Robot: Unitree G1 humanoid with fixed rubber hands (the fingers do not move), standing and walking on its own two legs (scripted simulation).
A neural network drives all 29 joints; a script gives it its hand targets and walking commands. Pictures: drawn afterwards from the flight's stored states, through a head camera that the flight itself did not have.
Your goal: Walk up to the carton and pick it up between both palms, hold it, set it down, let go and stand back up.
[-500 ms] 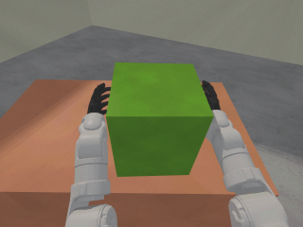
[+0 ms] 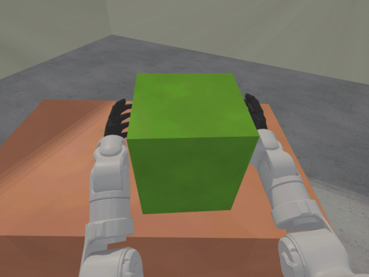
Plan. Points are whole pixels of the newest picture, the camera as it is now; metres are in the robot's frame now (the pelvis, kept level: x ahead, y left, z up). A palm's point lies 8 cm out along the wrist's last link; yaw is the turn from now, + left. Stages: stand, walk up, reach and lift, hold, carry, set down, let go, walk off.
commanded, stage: hold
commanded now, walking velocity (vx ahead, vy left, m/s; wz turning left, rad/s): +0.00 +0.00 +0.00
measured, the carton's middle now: (186, 145) +0.36 +0.00 +0.13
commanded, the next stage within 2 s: none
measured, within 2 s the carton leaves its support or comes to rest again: neither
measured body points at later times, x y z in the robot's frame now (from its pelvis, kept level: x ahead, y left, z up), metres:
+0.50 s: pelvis +0.00 +0.00 +0.00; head -0.06 +0.02 +0.45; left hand +0.36 +0.16 +0.19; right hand +0.37 -0.15 +0.19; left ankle +0.04 +0.12 -0.75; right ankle +0.00 -0.10 -0.75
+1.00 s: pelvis +0.00 +0.00 +0.00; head -0.06 +0.02 +0.45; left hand +0.36 +0.16 +0.18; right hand +0.37 -0.15 +0.19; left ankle +0.04 +0.12 -0.75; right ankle +0.00 -0.10 -0.75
